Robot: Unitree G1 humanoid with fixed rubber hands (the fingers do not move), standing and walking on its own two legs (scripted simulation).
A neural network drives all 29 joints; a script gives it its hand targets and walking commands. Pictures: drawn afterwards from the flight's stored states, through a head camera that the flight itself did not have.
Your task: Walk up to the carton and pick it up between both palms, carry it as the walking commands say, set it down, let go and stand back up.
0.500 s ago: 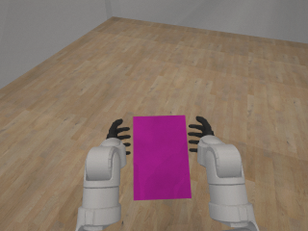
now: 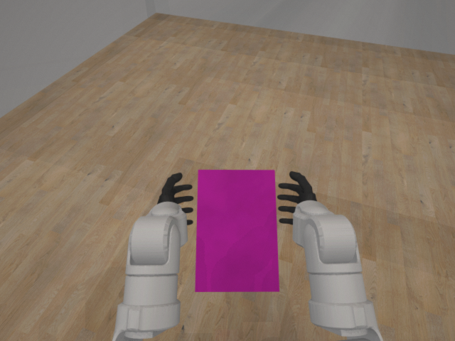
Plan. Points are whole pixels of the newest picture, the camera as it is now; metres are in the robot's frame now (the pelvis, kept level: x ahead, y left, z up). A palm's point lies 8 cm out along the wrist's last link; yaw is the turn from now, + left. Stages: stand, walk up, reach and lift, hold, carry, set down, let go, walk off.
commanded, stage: carry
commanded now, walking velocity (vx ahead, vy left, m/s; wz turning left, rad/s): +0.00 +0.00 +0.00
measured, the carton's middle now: (234, 228) +0.35 +0.01 -0.03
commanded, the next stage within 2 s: hold in 0.46 s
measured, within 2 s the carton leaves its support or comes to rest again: neither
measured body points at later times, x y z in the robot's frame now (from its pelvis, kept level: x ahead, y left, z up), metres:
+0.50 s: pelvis +0.00 +0.01 +0.00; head +0.00 +0.02 +0.45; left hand +0.32 +0.13 +0.07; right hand +0.33 -0.10 +0.07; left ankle -0.01 +0.06 -0.73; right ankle +0.08 -0.14 -0.73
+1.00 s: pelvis -0.01 -0.04 +0.01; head -0.09 -0.07 +0.45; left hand +0.29 +0.08 +0.05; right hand +0.31 -0.16 +0.05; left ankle -0.01 +0.05 -0.73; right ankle +0.09 -0.18 -0.73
